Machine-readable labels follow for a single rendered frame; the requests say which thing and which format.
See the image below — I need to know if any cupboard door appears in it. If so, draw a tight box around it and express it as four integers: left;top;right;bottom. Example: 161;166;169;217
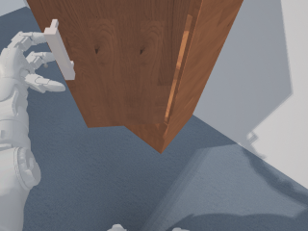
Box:
26;0;191;128

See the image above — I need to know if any handle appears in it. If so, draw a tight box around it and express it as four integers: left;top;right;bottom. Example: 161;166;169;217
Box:
43;19;76;80

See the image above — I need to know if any robot left upper arm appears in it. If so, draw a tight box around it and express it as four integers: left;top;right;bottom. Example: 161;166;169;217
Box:
0;146;41;231

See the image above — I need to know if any robot left shin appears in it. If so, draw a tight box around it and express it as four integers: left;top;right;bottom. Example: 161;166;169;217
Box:
112;224;123;228

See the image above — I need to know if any robot left forearm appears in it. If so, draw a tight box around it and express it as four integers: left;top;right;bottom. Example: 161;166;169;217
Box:
0;78;31;151

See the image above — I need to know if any left robot hand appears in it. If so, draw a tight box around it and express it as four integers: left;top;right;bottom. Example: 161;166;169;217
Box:
0;31;65;93

